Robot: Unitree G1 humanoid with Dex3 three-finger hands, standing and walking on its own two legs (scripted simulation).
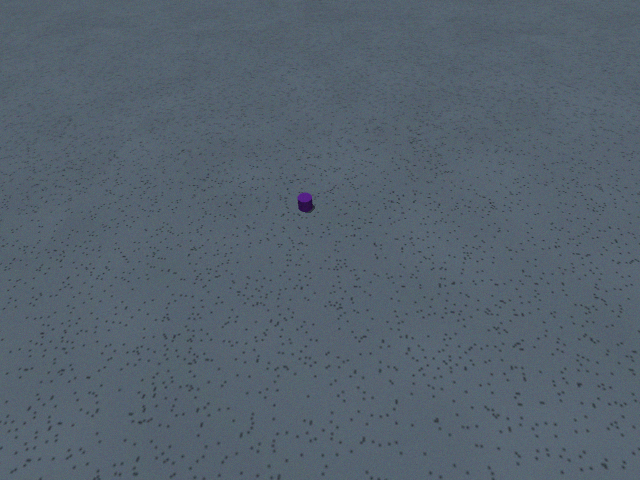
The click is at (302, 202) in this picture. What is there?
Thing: low tin
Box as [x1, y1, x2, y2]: [298, 193, 312, 211]
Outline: 301,193 298,195 299,209 302,211 308,211 312,207 311,195 308,193
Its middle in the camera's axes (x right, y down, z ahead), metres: -0.06 -0.18 +1.80
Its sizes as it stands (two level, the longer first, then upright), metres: 0.065 0.065 0.061
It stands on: the floor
